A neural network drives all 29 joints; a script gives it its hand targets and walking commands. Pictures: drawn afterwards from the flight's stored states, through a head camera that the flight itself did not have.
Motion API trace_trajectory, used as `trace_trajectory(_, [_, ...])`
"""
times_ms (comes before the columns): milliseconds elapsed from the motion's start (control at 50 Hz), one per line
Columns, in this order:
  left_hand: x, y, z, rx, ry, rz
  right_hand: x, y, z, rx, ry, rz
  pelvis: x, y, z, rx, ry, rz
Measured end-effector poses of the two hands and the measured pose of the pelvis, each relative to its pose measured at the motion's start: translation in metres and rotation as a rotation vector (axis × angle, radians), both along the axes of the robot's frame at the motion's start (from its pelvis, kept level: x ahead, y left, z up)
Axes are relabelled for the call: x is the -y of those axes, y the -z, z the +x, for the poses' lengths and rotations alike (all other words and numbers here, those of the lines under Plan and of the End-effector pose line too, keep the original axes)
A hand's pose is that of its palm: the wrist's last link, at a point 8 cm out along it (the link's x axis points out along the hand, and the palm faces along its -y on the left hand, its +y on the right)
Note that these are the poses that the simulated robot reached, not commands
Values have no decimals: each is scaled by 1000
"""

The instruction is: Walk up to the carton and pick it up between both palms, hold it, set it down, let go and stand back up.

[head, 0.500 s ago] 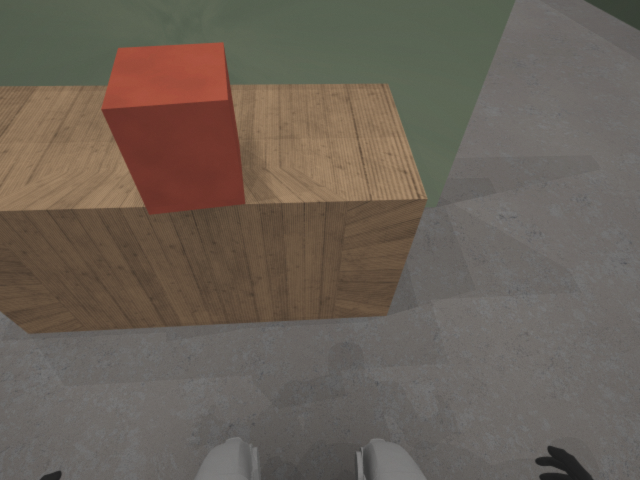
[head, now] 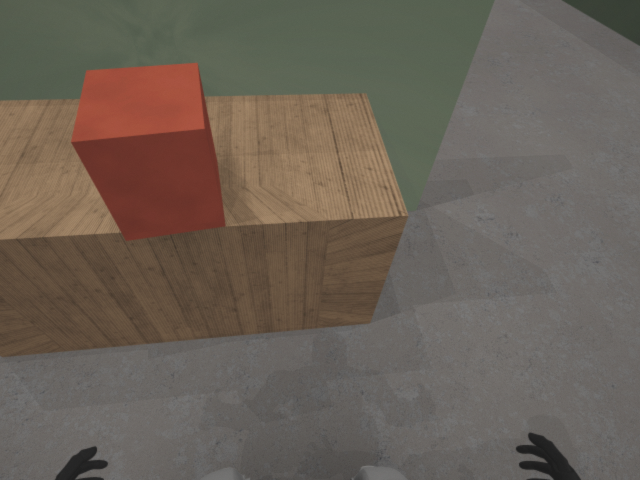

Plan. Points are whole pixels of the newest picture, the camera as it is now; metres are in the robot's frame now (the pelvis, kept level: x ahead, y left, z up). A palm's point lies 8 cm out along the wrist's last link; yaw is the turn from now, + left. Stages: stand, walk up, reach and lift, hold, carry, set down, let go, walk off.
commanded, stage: walk up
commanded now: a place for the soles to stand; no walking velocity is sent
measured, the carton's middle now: (161, 154) +0.70 +0.30 -0.06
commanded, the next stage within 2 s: none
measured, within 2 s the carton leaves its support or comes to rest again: neither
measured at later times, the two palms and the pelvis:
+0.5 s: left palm out of the picture +0.12 +0.29 -0.09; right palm out of the picture +0.10 -0.32 -0.09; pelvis +0.01 -0.01 +0.02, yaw -2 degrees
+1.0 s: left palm out of the picture +0.11 +0.46 -0.09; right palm (485, 441) +0.18 -0.23 -0.10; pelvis +0.07 +0.09 -0.01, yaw +2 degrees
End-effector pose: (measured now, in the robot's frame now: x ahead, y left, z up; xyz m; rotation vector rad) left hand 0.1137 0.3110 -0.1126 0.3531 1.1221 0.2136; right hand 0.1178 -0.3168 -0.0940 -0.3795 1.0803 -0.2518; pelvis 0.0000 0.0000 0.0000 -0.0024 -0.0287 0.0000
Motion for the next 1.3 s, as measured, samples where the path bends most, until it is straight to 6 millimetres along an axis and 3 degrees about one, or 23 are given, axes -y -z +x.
trace_trajectory(140, [12, -10, -2, -16, 16, 1, 5, -1, 2, -3, 13, 32, 7, -8, 1, 0, 9, 20])
trace_trajectory(340, [22, -21, -6, -57, 18, -2, 7, 2, -16, -76, 43, 66, 11, -19, 7, -5, 19, 29])
trace_trajectory(480, [23, -26, 4, -52, 27, -5, 5, 0, -22, -104, 56, 70, 11, -24, 12, -6, 25, 26])
trace_trajectory(620, [23, -29, 19, -14, 40, -6, 5, -4, -14, -93, 46, 69, 9, -24, 18, -4, 23, 15])
trace_trajectory(680, [5, -34, 11, 24, 40, 43, 6, -6, 0, -74, 16, 58, 0, -20, 24, -7, 13, -2])
trace_trajectory(760, [-42, -41, -14, 8, -14, 130, -4, -6, 26, -37, -25, 43, -19, -13, 33, 3, -9, -34])
trace_trajectory(840, [-94, -42, -35, -21, -62, 198, -29, -2, 55, -14, -77, 43, -45, -1, 44, 17, -37, -44])
trace_trajectory(900, [-130, -32, -37, -49, -79, 227, -52, 3, 73, 20, -104, 36, -68, 12, 54, 32, -42, -8])
trace_trajectory(980, [-145, -26, -11, -39, -73, 206, -80, 8, 70, 31, -89, 57, -91, 13, 65, 37, -39, 8])
trace_trajectory(1060, [-140, -29, 28, -1, -6, 150, -101, 9, 53, -21, -56, 81, -103, 3, 79, 38, -29, 15])
trace_trajectory(1160, [-137, -34, 64, 42, 39, 134, -114, 19, 41, -82, -19, 103, -116, 3, 102, 30, -33, 2])
trace_trajectory(1220, [-151, -37, 71, 80, 21, 166, -124, 28, 47, -129, -20, 101, -125, 8, 116, 31, -55, -22])
trace_trajectory(1300, [-182, -43, 68, 107, -55, 204, -142, 34, 77, -148, -72, 89, -145, 11, 132, 42, -91, -43])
